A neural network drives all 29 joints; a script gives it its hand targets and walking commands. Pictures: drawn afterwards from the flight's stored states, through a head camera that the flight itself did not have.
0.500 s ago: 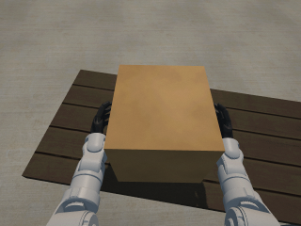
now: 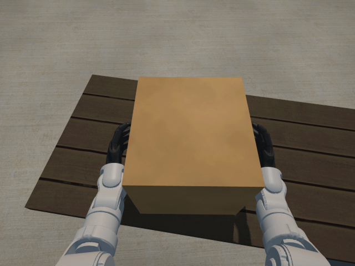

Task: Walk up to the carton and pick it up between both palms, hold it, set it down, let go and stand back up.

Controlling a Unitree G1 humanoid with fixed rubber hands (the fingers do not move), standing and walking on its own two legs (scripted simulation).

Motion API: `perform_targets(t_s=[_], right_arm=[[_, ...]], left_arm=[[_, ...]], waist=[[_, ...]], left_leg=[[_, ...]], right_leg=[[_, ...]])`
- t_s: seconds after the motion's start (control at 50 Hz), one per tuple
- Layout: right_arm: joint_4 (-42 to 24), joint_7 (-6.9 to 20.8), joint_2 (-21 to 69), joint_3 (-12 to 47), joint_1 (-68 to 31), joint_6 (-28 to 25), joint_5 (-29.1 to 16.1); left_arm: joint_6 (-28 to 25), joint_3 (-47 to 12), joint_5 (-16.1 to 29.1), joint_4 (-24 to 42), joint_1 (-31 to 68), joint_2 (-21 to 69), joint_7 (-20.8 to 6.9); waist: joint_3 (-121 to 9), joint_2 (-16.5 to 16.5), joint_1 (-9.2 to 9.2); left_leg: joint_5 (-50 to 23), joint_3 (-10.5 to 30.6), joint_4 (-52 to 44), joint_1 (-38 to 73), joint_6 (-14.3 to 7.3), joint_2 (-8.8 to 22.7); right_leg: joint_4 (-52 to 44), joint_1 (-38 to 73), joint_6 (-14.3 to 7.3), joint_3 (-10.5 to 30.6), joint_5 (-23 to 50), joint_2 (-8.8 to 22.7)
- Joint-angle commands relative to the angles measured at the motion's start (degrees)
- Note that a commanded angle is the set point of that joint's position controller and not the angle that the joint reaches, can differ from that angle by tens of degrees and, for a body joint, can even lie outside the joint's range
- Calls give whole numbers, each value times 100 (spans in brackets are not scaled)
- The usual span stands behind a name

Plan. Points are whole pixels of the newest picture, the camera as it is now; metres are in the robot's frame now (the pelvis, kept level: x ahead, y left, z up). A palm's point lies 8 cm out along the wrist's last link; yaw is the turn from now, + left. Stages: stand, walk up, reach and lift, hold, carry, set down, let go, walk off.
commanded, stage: set down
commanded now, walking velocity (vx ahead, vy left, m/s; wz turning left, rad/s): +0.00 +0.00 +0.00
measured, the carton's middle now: (189, 148) +0.40 -0.03 -0.03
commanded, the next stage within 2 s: none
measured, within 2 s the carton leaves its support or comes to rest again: neither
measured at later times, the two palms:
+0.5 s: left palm (117, 159) +0.35 +0.14 -0.01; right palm (263, 164) +0.35 -0.20 -0.01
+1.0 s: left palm (117, 166) +0.34 +0.14 -0.03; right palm (276, 161) +0.35 -0.23 +0.00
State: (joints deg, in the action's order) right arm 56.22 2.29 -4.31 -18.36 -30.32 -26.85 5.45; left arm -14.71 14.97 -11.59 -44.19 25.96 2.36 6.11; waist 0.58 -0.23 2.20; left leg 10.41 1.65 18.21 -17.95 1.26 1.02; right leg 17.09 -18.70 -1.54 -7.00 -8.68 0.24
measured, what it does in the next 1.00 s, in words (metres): stands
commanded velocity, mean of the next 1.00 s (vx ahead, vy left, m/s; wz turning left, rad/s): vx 0.00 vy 0.00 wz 0.00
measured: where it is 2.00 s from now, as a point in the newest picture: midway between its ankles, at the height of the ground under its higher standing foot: outside the picture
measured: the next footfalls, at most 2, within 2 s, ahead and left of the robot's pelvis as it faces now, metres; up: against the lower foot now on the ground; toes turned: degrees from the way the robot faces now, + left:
none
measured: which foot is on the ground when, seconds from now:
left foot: down 0.00-1.00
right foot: down 0.00-1.00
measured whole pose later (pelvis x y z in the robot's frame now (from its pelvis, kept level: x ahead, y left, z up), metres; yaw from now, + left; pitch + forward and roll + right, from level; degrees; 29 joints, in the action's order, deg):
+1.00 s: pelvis -0.02 +0.00 -0.01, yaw -1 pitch +17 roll -1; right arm 73.9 2.3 -14.1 -7.6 -39.6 -25.3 -9.5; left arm -19.5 9.3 2.4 -59.0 31.1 -0.6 9.7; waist -7.8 -0.8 2.0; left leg 11.5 1.7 25.9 -31.6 1.3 1.5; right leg 22.0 -31.2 -1.7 -7.0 -8.1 0.0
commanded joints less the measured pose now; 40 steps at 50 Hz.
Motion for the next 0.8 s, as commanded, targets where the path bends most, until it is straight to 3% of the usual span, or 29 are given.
perform_targets(t_s=[0.0, 0.02, 0.04, 0.06, 0.1, 0.12, 0.14, 0.16, 0.18, 0.2, 0.24, 0.28, 0.3, 0.32, 0.38, 0.4, 0.42, 0.44, 0.48, 0.5, 0.54, 0.56, 0.58, 0.62, 0.64, 0.7, 0.72, 0.78], right_arm=[[-172, 491, 2174, 1386, -1881, -387, 1082], [-111, 487, 2185, 1399, -1920, -355, 1098], [22, 503, 2290, 1281, -2095, -341, 1170], [-259, 507, 1802, 1246, -2071, -407, 1088], [67, 474, 2031, 1013, -1910, -283, 1244], [21, 478, 1909, 1010, -1944, -368, 1190], [-125, 491, 1730, 1123, -1985, -376, 1103], [87, 434, 1647, 822, -2024, -357, 1154], [222, 416, 1962, 885, -1995, -284, 1197], [260, 438, 2016, 885, -1898, -266, 1220], [265, 408, 1779, 843, -1781, -263, 1177], [119, 331, 1108, 801, -1878, -364, 969], [226, 293, 1207, 668, -1957, -339, 1032], [232, 267, 947, 665, -1998, -325, 917], [306, 93, 367, 605, -1794, -294, 645], [323, 37, 723, 648, -1944, -276, 529], [213, -5, -133, 623, -1955, -340, 320], [358, -40, -167, 653, -2033, -307, 132], [488, -88, -72, 692, -2152, -219, -80], [314, -72, -515, 659, -2293, -277, -262], [432, -119, -815, 902, -2082, -299, -595], [565, -105, -625, 1063, -2120, -251, -679], [631, -119, -542, 1083, -2289, -230, -848], [635, -166, -1318, 1103, -2103, -302, -1161], [703, -113, -760, 1148, -2535, -261, -1103], [582, -95, -1436, 1072, -2623, -291, -1275], [513, -68, -1451, 1118, -2608, -316, -1392], [940, -47, -1832, 1181, -2834, -170, -1524]], left_arm=[[-745, -2082, -174, 230, 1808, 2995, -502], [-821, -2011, -131, 190, 1881, 2933, -523], [-805, -1973, -139, 235, 2168, 3038, -523], [-821, -1832, -124, -9, 2039, 2641, -510], [-826, -1577, -236, 52, 2086, 2738, -516], [-851, -1678, -217, 147, 2080, 2682, -467], [-856, -1583, -173, 14, 2084, 2479, -428], [-904, -1598, -130, 172, 2135, 2526, -390], [-848, -1431, -322, -19, 2027, 2607, -438], [-851, -1329, -372, -136, 2047, 2528, -446], [-822, -1331, -326, -100, 1904, 2416, -444], [-871, -1185, -188, -101, 1976, 1815, -322], [-887, -1218, -164, -92, 2043, 1982, -336], [-879, -1045, -133, -49, 2007, 1719, -265], [-836, -916, -31, -97, 1721, 1275, -119], [-816, -842, -7, -156, 1873, 1310, -129], [-832, -801, 147, -165, 1825, 786, 6], [-807, -750, 140, -117, 1924, 706, 103], [-750, -929, 285, -60, 1937, 958, 159], [-770, -987, 393, 207, 2166, 672, 274], [-769, -971, 575, -142, 1888, 232, 303], [-699, -941, 560, -369, 1781, 428, 255], [-674, -1005, 545, -237, 2016, 445, 258], [-727, -927, 664, -303, 1887, -202, 311], [-720, -1042, 649, -351, 2205, 272, 255], [-829, -1073, 820, -209, 2441, -248, 415], [-821, -1108, 864, -254, 2334, -136, 430], [-766, -1089, 948, -673, 2631, -512, 462]], waist=[[-3599, -236, 63], [-3405, -108, 65], [-3151, -261, 46], [-3492, -176, -18], [-2954, -48, 29], [-3127, -181, 32], [-3314, -97, -102], [-3302, -74, 47], [-2824, -31, 52], [-2805, 23, -33], [-2858, -43, 38], [-3148, -93, -90], [-3006, 56, 75], [-3141, -22, -41], [-3014, 65, -48], [-2766, 19, -72], [-3162, -4, -131], [-3285, -106, -163], [-3183, -140, -58], [-3625, -192, -63], [-3617, -192, -222], [-3469, -83, -290], [-3488, -243, -227], [-3952, -331, -219], [-3804, -206, -226], [-4165, -327, -217], [-4305, -348, -311], [-4336, -461, -223]], left_leg=[[-3216, -244, 507, 1170, 320, 59], [-3050, -301, 490, 1034, 297, 20], [-2960, -274, 454, 992, 324, 23], [-2908, -285, 441, 1011, 303, 33], [-2555, -307, 316, 1018, 231, 9], [-2579, -346, 329, 1035, 282, 16], [-2584, -354, 368, 912, 226, 9], [-2603, -268, 354, 891, 267, 30], [-2124, -343, 265, 589, 151, 1], [-1972, -382, 227, 506, 115, -26], [-2248, -338, 249, 692, 189, 12], [-2398, -378, 336, 665, 208, 4], [-2254, -350, 355, 651, 168, -4], [-2223, -374, 364, 540, 159, -5], [-2282, -414, 406, 524, 193, 27], [-2136, -436, 468, 299, 139, -14], [-2214, -424, 469, 328, 208, -5], [-2260, -398, 536, 265, 212, 22], [-2212, -297, 617, 274, 227, 51], [-2353, -311, 737, 369, 269, 41], [-2371, -363, 841, 283, 301, -9], [-2440, -385, 833, 187, 293, 6], [-2353, -344, 854, 137, 312, 1], [-2705, -370, 971, 300, 380, -12], [-2454, -349, 1009, 207, 339, -19], [-2354, -331, 1043, 371, 436, 28], [-2478, -332, 1053, 484, 459, 42], [-2316, -385, 1198, 490, 495, 49]], right_leg=[[149, 639, 99, 204, 3023, -369], [149, 719, 95, 192, 2982, -350], [177, 580, 108, 186, 2796, -346], [193, 694, 87, 209, 2878, -355], [61, 557, 132, 193, 2441, -347], [96, 528, 90, 174, 2495, -382], [132, 623, 108, 250, 2628, -367], [122, 573, 94, 222, 2427, -372], [92, 679, 168, 262, 2275, -296], [119, 759, 188, 289, 2337, -281], [141, 745, 184, 258, 2490, -309], [191, 738, 170, 299, 2624, -340], [175, 625, 227, 313, 2649, -300], [184, 639, 180, 330, 2506, -315], [206, 673, 190, 312, 2531, -377], [255, 673, 230, 366, 2524, -312], [321, 699, 197, 391, 2564, -372], [336, 629, 188, 383, 2454, -379], [367, 330, 189, 349, 2196, -402], [437, 320, 164, 406, 2295, -448], [516, 490, 135, 525, 2430, -407], [540, 484, 173, 471, 2534, -409], [584, 429, 196, 476, 2428, -389], [652, 544, 114, 530, 2647, -431], [588, 240, 110, 481, 2274, -413], [652, -177, 107, 440, 1923, -489], [666, -300, 71, 425, 1970, -505], [721, -570, 8, 472, 1662, -483]])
